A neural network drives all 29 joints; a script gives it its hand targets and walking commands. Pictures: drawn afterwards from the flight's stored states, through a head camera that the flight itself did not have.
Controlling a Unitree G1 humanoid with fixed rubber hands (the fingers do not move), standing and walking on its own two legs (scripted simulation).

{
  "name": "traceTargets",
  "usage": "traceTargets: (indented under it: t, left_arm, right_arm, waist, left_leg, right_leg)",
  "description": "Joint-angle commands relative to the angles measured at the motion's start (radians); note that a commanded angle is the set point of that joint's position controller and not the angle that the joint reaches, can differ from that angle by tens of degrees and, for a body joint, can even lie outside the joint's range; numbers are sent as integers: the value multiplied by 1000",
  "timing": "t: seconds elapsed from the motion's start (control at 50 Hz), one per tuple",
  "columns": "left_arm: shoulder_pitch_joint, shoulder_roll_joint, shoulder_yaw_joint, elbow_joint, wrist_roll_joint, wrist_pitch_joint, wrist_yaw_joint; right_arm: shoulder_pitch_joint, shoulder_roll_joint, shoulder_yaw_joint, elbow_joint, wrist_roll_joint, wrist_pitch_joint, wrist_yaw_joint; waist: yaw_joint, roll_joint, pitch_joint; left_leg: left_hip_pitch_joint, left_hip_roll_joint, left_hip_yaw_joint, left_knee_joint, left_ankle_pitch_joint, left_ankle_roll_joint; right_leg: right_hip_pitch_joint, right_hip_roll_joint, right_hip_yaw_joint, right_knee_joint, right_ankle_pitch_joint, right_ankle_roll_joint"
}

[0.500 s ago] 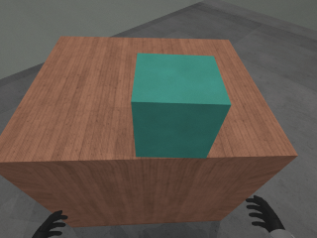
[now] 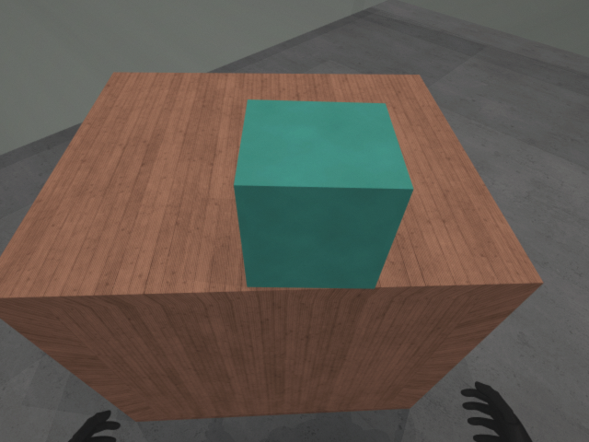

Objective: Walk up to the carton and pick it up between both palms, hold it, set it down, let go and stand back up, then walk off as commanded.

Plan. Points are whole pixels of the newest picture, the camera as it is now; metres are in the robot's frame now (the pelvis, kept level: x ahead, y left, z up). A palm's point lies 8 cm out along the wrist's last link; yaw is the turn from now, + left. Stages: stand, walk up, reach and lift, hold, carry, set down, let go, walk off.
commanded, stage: stand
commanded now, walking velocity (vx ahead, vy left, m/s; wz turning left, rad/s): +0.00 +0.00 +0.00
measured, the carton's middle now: (313, 198) +0.42 +0.00 +0.10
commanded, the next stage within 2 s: walk off in 0.02 s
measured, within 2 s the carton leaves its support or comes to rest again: neither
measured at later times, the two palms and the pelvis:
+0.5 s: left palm out of the picture +0.06 +0.36 -0.11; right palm out of the picture +0.06 -0.26 -0.09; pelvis -0.06 +0.04 -0.01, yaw +0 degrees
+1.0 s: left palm out of the picture -0.17 +0.44 -0.12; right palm out of the picture -0.03 -0.20 -0.04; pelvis -0.19 +0.10 +0.01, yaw +1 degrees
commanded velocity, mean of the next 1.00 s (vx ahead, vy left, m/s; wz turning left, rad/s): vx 0.00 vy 0.00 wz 0.00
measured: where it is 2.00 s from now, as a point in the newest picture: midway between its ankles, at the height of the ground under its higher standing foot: outside the picture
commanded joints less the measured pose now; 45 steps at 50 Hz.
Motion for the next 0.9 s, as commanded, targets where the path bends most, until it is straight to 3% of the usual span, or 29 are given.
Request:
traceTargets:
  t: [0.0,0.18,0.2,0.22,0.26,0.28,0.3,0.32,0.34,0.38,0.42,0.46,0.48,0.5,0.52,0.54,0.56,0.58,0.62,0.68,0.72,0.78,0.82,0.86,0.88]
  left_arm:
    - [-84,181,39,-24,-16,-37,9]
    - [-100,174,35,8,-23,-34,10]
    - [-40,212,54,-83,-25,-12,20]
    - [7,208,63,-79,-29,-7,29]
    - [45,218,70,-92,-26,1,35]
    - [50,234,75,-104,-21,9,37]
    - [32,248,77,-118,-15,14,38]
    - [6,260,80,-139,-7,18,42]
    - [2,275,86,-152,3,23,43]
    - [-33,276,87,-172,10,31,48]
    - [-84,267,83,-181,15,36,54]
    - [-143,257,77,-192,9,48,51]
    - [-147,229,69,-193,-1,58,49]
    - [-105,177,60,-190,-18,67,51]
    - [-64,156,57,-181,-30,78,61]
    - [-26,182,63,-169,-34,88,62]
    - [14,203,66,-162,-27,95,63]
    - [13,219,73,-140,-25,98,71]
    - [38,227,78,-105,-44,97,63]
    - [98,234,86,-76,-45,93,46]
    - [114,229,84,-58,-38,88,40]
    - [138,230,82,-24,-33,87,37]
    - [158,232,82,-7,-31,91,37]
    - [206,235,83,19,-28,94,32]
    - [214,234,83,26,-28,95,31]
  right_arm:
    - [-58,-216,-65,56,-22,-17,-6]
    - [-69,-215,-60,82,-21,-14,-9]
    - [-31,-279,-92,22,-30,11,-17]
    - [-44,-269,-90,17,-25,18,-22]
    - [-52,-270,-98,4,-23,33,-23]
    - [-43,-263,-101,-4,-21,42,-22]
    - [-43,-256,-104,-7,-22,51,-23]
    - [-33,-251,-105,-14,-24,61,-21]
    - [-18,-257,-105,-15,-29,71,-19]
    - [19,-265,-108,2,-24,77,-14]
    - [61,-264,-114,13,-19,78,-10]
    - [142,-262,-122,31,-27,70,-10]
    - [176,-259,-125,41,-39,59,-12]
    - [158,-313,-136,26,-56,52,-20]
    - [94,-357,-139,10,-65,52,-26]
    - [44,-361,-131,1,-65,49,-31]
    - [3,-381,-130,-22,-56,48,-31]
    - [-28,-371,-129,-45,-56,49,-38]
    - [-41,-298,-120,-62,-62,39,-46]
    - [-6,-287,-129,-41,-36,34,-44]
    - [21,-284,-134,-21,-26,34,-43]
    - [31,-282,-139,-9,-20,38,-42]
    - [-11,-288,-140,-4,-18,41,-38]
    - [-62,-297,-144,-3,-16,47,-37]
    - [-87,-292,-143,-2,-17,49,-38]
  waist:
    - [-5,77,-59]
    - [-3,109,-74]
    - [2,85,7]
    - [15,105,-21]
    - [30,66,-44]
    - [35,20,-48]
    - [32,-30,-50]
    - [28,-83,-43]
    - [29,-89,-41]
    - [11,-93,-19]
    - [-15,-111,-17]
    - [-64,-97,-31]
    - [-80,-28,-31]
    - [-49,200,-8]
    - [-17,293,15]
    - [4,235,5]
    - [-3,245,19]
    - [-6,199,62]
    - [11,129,94]
    - [0,170,17]
    - [-14,215,-35]
    - [-23,234,-81]
    - [-20,248,-74]
    - [-1,266,-61]
    - [5,245,-49]
  left_leg:
    - [31,92,-86,-114,159,38]
    - [38,99,-87,-122,196,37]
    - [-30,81,-90,-2,565,55]
    - [-24,81,-69,37,611,59]
    - [-52,45,-50,130,513,58]
    - [-75,3,-37,191,391,48]
    - [-91,-40,-41,264,155,43]
    - [-129,-76,-64,352,-165,49]
    - [-140,-86,-110,435,-268,50]
    - [-129,-72,-133,463,-247,46]
    - [-108,-41,-145,384,-179,45]
    - [-6,-2,-144,138,-45,40]
    - [30,34,-191,-85,93,31]
    - [29,173,-385,-183,378,31]
    - [-4,297,-527,-211,576,69]
    - [-46,313,-480,-204,509,103]
    - [-109,334,-502,-251,393,119]
    - [-156,301,-486,-271,270,97]
    - [-94,213,-379,-271,157,4]
    - [101,160,-304,-275,147,-78]
    - [203,132,-259,-271,191,-110]
    - [232,110,-204,-293,168,-126]
    - [174,113,-200,-339,45,-111]
    - [121,116,-192,-396,-59,-123]
    - [110,130,-209,-408,-88,-112]
  right_leg:
    - [78,-115,119,-172,190,-47]
    - [106,-118,115,-179,232,-42]
    - [40,-111,111,-82,643,-51]
    - [51,-116,108,-42,729,-52]
    - [68,-140,139,-55,731,-89]
    - [62,-177,185,-96,690,-131]
    - [44,-217,232,-130,643,-187]
    - [9,-271,291,-163,583,-227]
    - [-28,-301,327,-186,498,-247]
    - [-79,-304,308,-189,435,-255]
    - [-61,-283,253,-136,474,-224]
    - [-99,-219,188,-14,382,-153]
    - [-97,-125,155,123,283,-94]
    - [-172,44,109,314,16,-35]
    - [-231,154,142,453,-302,-17]
    - [-189,145,196,549,-283,-32]
    - [-192,156,237,606,-284,-20]
    - [-212,172,284,660,-245,-21]
    - [-242,164,283,639,-137,-14]
    - [-232,166,260,568,-88,8]
    - [-215,164,231,489,-100,12]
    - [-161,152,197,378,-103,12]
    - [-110,143,180,338,-97,12]
    - [-49,141,153,302,-99,3]
    - [-46,134,147,288,-104,1]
